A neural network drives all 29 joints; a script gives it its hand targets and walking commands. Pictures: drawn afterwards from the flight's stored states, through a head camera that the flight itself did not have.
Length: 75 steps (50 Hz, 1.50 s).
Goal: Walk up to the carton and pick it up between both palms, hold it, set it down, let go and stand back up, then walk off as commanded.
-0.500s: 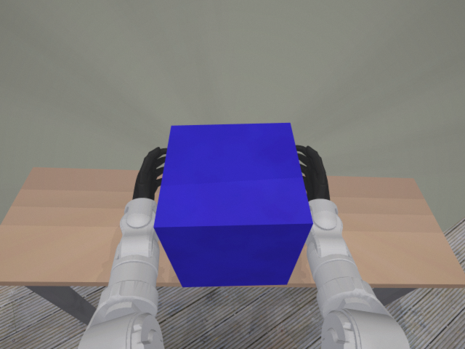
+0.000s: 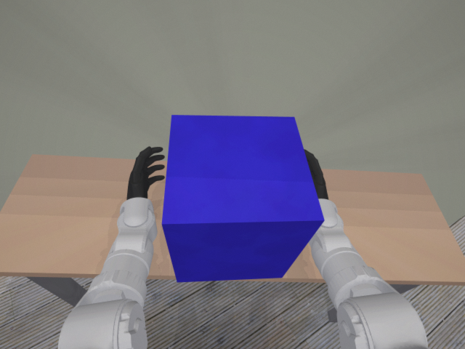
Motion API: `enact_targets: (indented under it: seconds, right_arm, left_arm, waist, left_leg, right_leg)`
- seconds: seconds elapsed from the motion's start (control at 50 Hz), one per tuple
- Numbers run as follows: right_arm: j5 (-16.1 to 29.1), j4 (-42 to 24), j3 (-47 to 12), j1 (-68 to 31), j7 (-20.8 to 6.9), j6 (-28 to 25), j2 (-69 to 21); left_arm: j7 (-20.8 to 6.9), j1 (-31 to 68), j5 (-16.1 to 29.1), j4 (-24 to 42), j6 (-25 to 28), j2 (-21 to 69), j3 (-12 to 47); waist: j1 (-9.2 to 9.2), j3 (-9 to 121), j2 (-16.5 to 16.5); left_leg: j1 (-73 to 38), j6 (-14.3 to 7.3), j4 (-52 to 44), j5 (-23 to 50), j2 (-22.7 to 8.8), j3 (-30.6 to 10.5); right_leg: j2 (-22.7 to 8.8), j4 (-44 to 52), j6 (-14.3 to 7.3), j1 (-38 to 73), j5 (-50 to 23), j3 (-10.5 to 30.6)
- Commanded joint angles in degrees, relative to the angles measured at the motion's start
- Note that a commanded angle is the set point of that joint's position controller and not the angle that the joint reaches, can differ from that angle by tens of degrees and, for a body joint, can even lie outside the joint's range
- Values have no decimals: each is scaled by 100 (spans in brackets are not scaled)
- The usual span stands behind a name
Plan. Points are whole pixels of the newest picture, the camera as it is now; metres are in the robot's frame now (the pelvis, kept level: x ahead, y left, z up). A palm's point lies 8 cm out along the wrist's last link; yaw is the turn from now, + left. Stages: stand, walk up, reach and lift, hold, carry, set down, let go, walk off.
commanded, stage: set down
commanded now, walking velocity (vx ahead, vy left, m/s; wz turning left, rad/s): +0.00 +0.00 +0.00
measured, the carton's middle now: (232, 204) +0.36 +0.01 +0.02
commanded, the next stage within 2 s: none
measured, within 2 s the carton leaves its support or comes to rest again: neither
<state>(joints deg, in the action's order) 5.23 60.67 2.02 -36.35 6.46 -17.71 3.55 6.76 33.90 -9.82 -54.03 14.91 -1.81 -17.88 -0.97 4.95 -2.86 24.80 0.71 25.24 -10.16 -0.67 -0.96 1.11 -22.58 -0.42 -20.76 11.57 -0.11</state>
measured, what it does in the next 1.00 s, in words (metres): stands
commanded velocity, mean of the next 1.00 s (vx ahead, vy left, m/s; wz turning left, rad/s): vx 0.00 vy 0.00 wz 0.00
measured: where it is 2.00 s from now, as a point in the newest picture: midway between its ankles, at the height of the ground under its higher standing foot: outside the picture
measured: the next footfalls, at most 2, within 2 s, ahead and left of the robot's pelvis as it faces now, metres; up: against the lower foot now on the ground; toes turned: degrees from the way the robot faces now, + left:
none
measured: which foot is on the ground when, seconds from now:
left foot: down 0.00-1.00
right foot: down 0.00-1.00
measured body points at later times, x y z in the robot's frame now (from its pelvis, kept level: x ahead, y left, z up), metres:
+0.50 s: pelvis -0.05 +0.00 -0.01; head -0.05 +0.02 +0.44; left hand +0.32 +0.17 +0.03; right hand +0.32 -0.19 +0.04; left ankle +0.02 +0.12 -0.74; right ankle -0.01 -0.12 -0.74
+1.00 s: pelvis -0.03 -0.01 +0.00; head -0.07 +0.01 +0.45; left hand +0.24 +0.20 +0.00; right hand +0.25 -0.21 +0.01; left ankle +0.02 +0.12 -0.74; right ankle -0.01 -0.12 -0.74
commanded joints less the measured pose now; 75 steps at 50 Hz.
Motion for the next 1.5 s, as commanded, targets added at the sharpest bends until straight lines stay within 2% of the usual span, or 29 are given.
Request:
enact_targets:
  seconds: [0.0, 0.02, 0.1, 0.18, 0.2, 0.26, 0.28, 0.3, 0.32, 0.38, 0.4, 0.48, 0.54, 0.56, 0.58, 0.6, 0.62, 0.64, 0.68, 0.7, 0.8, 0.82, 0.84, 0.92, 0.94, 1.06, 1.26, 1.36, 1.48]
  right_arm:
    - [974, 12, -355, -1289, -34, -395, 1386]
    - [906, 44, -143, -1866, -65, -352, 1539]
    - [1056, 200, -252, -947, -165, -438, 1676]
    - [1319, -605, -472, -1263, -274, -500, 1689]
    - [1340, -757, -590, -576, -282, -573, 1580]
    - [1472, -1357, -621, -1056, -363, -503, 1664]
    - [1368, -1275, -437, -1500, -389, -417, 1799]
    - [1508, -1503, -578, -876, -432, -411, 1661]
    - [1351, -1675, -400, -1877, -444, -259, 1685]
    - [1204, -1797, -513, -1737, -531, 112, 1470]
    - [1126, -1512, -359, -1655, -550, 212, 1536]
    - [1188, -1511, -610, -528, -527, 312, 1289]
    - [1036, -774, -403, -493, -423, 415, 1293]
    - [1078, -959, -443, -863, -446, 417, 1310]
    - [1154, -926, -638, 53, -450, 382, 1141]
    - [1031, -1113, -558, -584, -390, 408, 1224]
    - [1132, -1387, -680, -80, -373, 331, 1161]
    - [1052, -1501, -477, -249, -370, 255, 1241]
    - [1023, -1904, -528, -147, -337, 140, 1092]
    - [1046, -1971, -520, 462, -336, 31, 1155]
    - [973, -3068, -554, 395, -393, -171, 1202]
    - [1108, -3212, -809, 1751, -432, -271, 1045]
    - [997, -3136, -653, 1129, -435, -197, 1155]
    - [978, -3326, -588, 2555, -460, -139, 1216]
    - [931, -3319, -643, 2099, -456, -27, 1120]
    - [967, -4216, -500, 3443, -505, 94, 1156]
    - [705, -5800, -279, 4479, -571, 424, 1044]
    - [490, -5639, -476, 4724, -503, 651, 838]
    - [378, -6021, -477, 4974, -448, 732, 901]
  left_arm:
    - [86, 1299, 713, 516, 168, -605, 822]
    - [101, 1928, 719, 446, 121, -752, 837]
    - [119, 864, 663, 1031, -105, -455, 999]
    - [143, 1051, 903, 1319, -30, -620, 942]
    - [137, 414, 849, 1853, 34, -561, 1003]
    - [164, 695, 1070, 1900, 184, -730, 1017]
    - [158, 1233, 1206, 1718, 211, -814, 1251]
    - [164, 709, 1306, 1971, 275, -772, 1350]
    - [177, 1654, 1504, 1538, 298, -844, 1505]
    - [273, 1735, 1800, 1024, 393, -1075, 1570]
    - [281, 1817, 1804, 779, 338, -989, 1690]
    - [213, 734, 1723, 659, 254, -1185, 1433]
    - [68, 674, 1583, 396, 100, -1168, 1353]
    - [63, 1094, 1620, 437, 100, -1254, 1417]
    - [12, 186, 1479, 610, 64, -1156, 1280]
    - [3, 835, 1541, 573, 58, -1281, 1221]
    - [-53, 140, 1463, 714, 47, -1211, 1107]
    - [-85, 354, 1472, 912, 68, -1162, 1249]
    - [-118, 263, 1468, 1194, 74, -1209, 1205]
    - [-153, -423, 1408, 1571, 85, -1114, 1273]
    - [-102, -510, 1640, 2581, 277, -1295, 1334]
    - [-147, -1800, 1528, 3078, 302, -1037, 1316]
    - [-186, -1222, 1620, 2780, 254, -1171, 1452]
    - [-225, -2489, 1626, 3595, 80, -1001, 1664]
    - [-271, -1950, 1652, 3403, 29, -1093, 1681]
    - [-242, -3380, 1668, 4318, -208, -974, 1787]
    - [-143, -4144, 1950, 5217, -492, -1325, 1991]
    - [-224, -4088, 1810, 4680, -662, -1388, 1853]
    - [-333, -4197, 1934, 5015, -696, -1582, 1771]
  waist:
    - [527, 3077, 1062]
    - [434, 2960, 1148]
    - [311, 2529, 1235]
    - [649, 2679, 1000]
    - [601, 2868, 1006]
    - [658, 2656, 680]
    - [377, 2418, 613]
    - [428, 2451, 676]
    - [314, 2265, 530]
    - [437, 1947, 296]
    - [253, 1612, 332]
    - [470, 1704, 110]
    - [196, 1057, 68]
    - [251, 984, 191]
    - [354, 680, 138]
    - [378, 750, 11]
    - [523, 787, -60]
    - [289, 861, -5]
    - [409, 1024, 119]
    - [248, 893, 29]
    - [311, 963, 107]
    - [384, 959, 36]
    - [223, 887, 13]
    - [130, 453, 199]
    - [133, 349, 290]
    - [134, -234, 16]
    - [330, -544, -125]
    - [412, -1084, -10]
    - [412, -620, -191]
  left_leg:
    - [-2257, 572, 555, 3498, -192, 370]
    - [-2198, 602, 548, 3323, -197, 369]
    - [-2693, 654, 515, 3612, -221, 252]
    - [-2531, 520, 480, 3323, -194, 271]
    - [-2743, 522, 446, 3435, -172, 287]
    - [-2239, 375, 322, 2704, -126, 331]
    - [-2032, 343, 237, 2089, -133, 311]
    - [-1997, 291, 211, 1874, -122, 322]
    - [-1549, 242, 98, 927, -107, 310]
    - [-848, 19, -68, -507, -155, 342]
    - [-842, 48, -177, -900, -148, 349]
    - [-1057, -53, -116, -678, -43, 346]
    - [-1240, -27, -237, -696, -19, 329]
    - [-1023, -54, -222, -739, -2, 364]
    - [-1203, -75, -268, -503, 5, 338]
    - [-1128, -97, -274, -567, 22, 429]
    - [-1297, -94, -297, -317, 57, 406]
    - [-1395, -77, -285, -228, 47, 402]
    - [-1441, -68, -308, -5, 68, 398]
    - [-1702, -15, -317, 346, 83, 366]
    - [-1580, -19, -193, 747, 64, 339]
    - [-1999, -23, -234, 1230, 65, 262]
    - [-1859, -46, -230, 1009, 68, 309]
    - [-2259, 15, -413, 1128, 49, 220]
    - [-2036, 4, -407, 845, 91, 265]
    - [-2433, 16, -642, 690, 75, 320]
    - [-2468, -89, -941, -20, 72, 534]
    - [-2330, -113, -980, -250, 102, 598]
    - [-2495, -180, -910, 64, 75, 571]
  right_leg:
    - [361, -19, -121, 513, -2309, -177]
    - [391, 42, -139, 177, -1817, -250]
    - [417, 197, -206, 352, -1863, -295]
    - [381, 202, -215, 467, -1550, -226]
    - [387, 179, -200, 704, -1918, -188]
    - [364, 103, -157, 687, -1468, -132]
    - [346, 99, -144, 502, -1034, -173]
    - [299, 95, -153, 629, -974, -157]
    - [226, 97, -174, 330, -74, -129]
    - [115, -83, -107, 350, 971, -57]
    - [98, -94, -68, 321, 1226, -134]
    - [-27, -26, 0, 620, 1348, 204]
    - [-73, 119, 39, 606, 1373, 216]
    - [-87, 90, 46, 487, 1488, 214]
    - [-113, 109, 59, 728, 1294, 270]
    - [-108, 140, 74, 672, 1413, 305]
    - [-79, 148, 97, 880, 1125, 276]
    - [-61, 142, 113, 854, 873, 201]
    - [-108, 156, 102, 960, 616, 207]
    - [-25, 188, 137, 1127, 147, 150]
    - [-10, 58, 80, 1086, -266, 146]
    - [8, 82, 84, 1513, -837, 152]
    - [-3, 128, 61, 1194, -645, 171]
    - [-3, 336, 1, 1235, -664, 144]
    - [-38, 383, -30, 1015, -277, 185]
    - [-38, 648, -79, 1002, -54, 131]
    - [-129, 888, -145, 759, 747, 261]
    - [-264, 924, -72, 535, 1132, 334]
    - [-241, 900, 1, 650, 767, 381]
